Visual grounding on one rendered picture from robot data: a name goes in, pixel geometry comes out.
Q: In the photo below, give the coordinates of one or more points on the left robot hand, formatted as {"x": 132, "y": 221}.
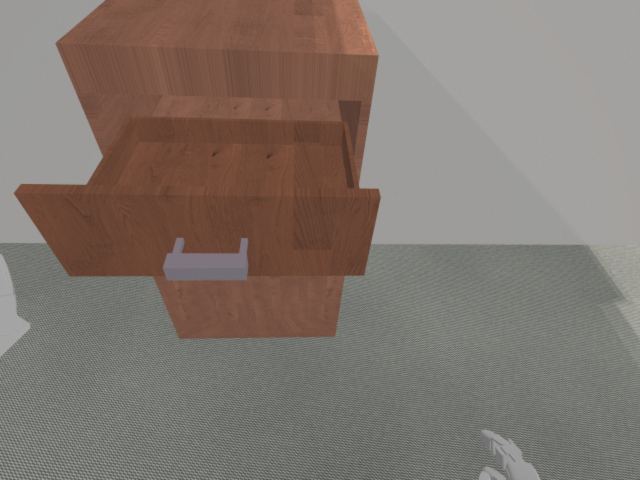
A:
{"x": 12, "y": 327}

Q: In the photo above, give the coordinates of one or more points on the right robot hand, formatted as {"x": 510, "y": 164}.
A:
{"x": 509, "y": 457}

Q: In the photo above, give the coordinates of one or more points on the cabinet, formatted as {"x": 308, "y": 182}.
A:
{"x": 309, "y": 60}

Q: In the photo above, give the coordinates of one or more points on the handle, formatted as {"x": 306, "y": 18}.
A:
{"x": 206, "y": 266}

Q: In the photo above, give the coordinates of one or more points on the drawer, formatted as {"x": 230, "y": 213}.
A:
{"x": 289, "y": 186}

